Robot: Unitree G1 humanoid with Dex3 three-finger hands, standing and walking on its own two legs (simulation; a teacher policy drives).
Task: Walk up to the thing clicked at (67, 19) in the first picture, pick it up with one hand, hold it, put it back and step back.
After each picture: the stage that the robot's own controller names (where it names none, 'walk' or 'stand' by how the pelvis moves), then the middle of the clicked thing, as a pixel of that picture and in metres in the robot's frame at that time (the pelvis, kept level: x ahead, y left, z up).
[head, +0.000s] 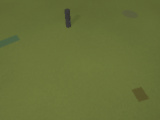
stand; (67, 18) +1.81 +0.26 -0.65
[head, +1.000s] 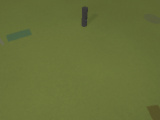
walk; (84, 17) +1.68 +0.12 -0.63
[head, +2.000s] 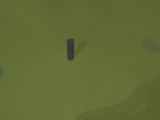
walk; (70, 50) +1.11 +0.18 -0.63
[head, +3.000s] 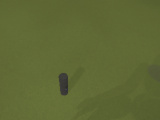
walk; (63, 84) +0.71 +0.18 -0.63
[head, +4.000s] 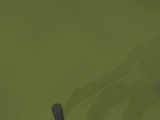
stand; (58, 115) +0.44 +0.18 -0.63
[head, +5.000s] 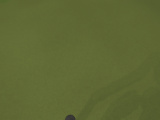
stand; out of the picture +0.41 +0.13 -0.64
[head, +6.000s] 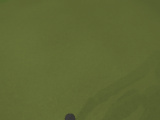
stand; out of the picture +0.42 +0.13 -0.66
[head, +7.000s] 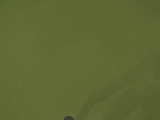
stand; out of the picture +0.41 +0.14 -0.66
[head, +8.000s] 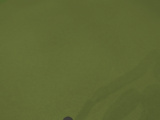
stand; out of the picture +0.40 +0.14 -0.66
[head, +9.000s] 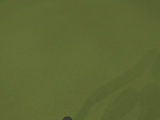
go down; out of the picture +0.40 +0.14 -0.66
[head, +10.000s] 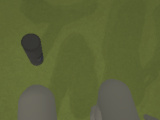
go down; (34, 52) +0.48 +0.17 -0.29
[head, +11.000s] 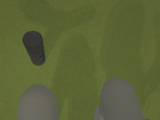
approach; (36, 51) +0.49 +0.16 -0.26
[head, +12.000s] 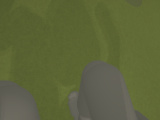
close in; out of the picture +0.48 +0.21 -0.17
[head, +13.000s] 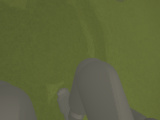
close; out of the picture +0.48 +0.23 -0.17
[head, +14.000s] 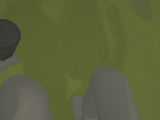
lift; (1, 48) +0.41 +0.21 -0.14
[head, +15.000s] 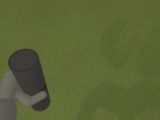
lift; (34, 85) +0.32 +0.17 +0.04
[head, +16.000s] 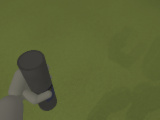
hold; (41, 85) +0.32 +0.16 +0.05
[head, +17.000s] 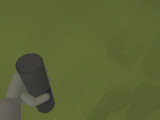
hold; (39, 87) +0.32 +0.17 +0.04
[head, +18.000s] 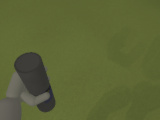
crouch; (39, 86) +0.32 +0.17 +0.04
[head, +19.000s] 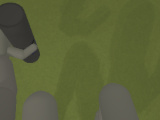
crouch; (22, 39) +0.47 +0.17 -0.04
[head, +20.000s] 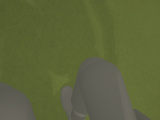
lower; out of the picture +0.47 +0.24 -0.17
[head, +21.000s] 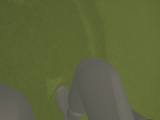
lower; out of the picture +0.48 +0.25 -0.17
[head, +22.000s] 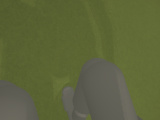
lower; out of the picture +0.47 +0.24 -0.17
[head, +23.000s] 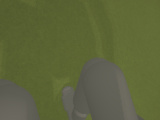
lower; out of the picture +0.46 +0.23 -0.17
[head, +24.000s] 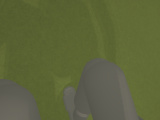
loosen; out of the picture +0.45 +0.23 -0.17
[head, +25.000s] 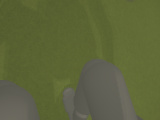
withdraw; out of the picture +0.46 +0.23 -0.18
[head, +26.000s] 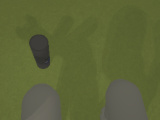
walk; (41, 54) +0.48 +0.18 -0.25
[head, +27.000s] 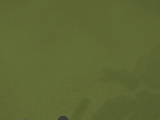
stand; out of the picture +0.40 +0.15 -0.59
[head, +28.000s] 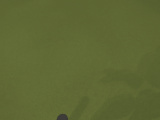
stand; out of the picture +0.41 +0.16 -0.60
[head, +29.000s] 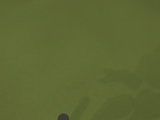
stand; out of the picture +0.41 +0.15 -0.60
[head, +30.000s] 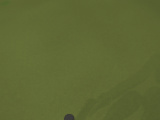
stand; out of the picture +0.43 +0.14 -0.65
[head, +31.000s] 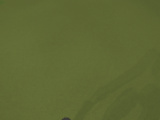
stand; out of the picture +0.40 +0.16 -0.66
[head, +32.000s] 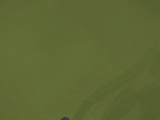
walk; out of the picture +0.40 +0.16 -0.66
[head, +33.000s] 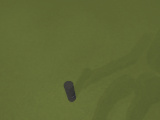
walk; (70, 92) +0.57 +0.17 -0.64
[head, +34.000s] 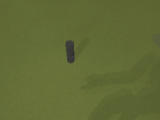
walk; (70, 52) +0.90 +0.14 -0.62
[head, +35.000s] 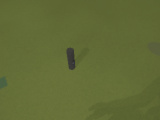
stand; (71, 59) +1.03 +0.17 -0.63
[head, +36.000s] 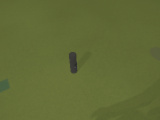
stand; (73, 63) +1.01 +0.15 -0.66
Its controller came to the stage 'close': yes
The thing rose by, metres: 0.68
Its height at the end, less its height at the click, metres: +0.00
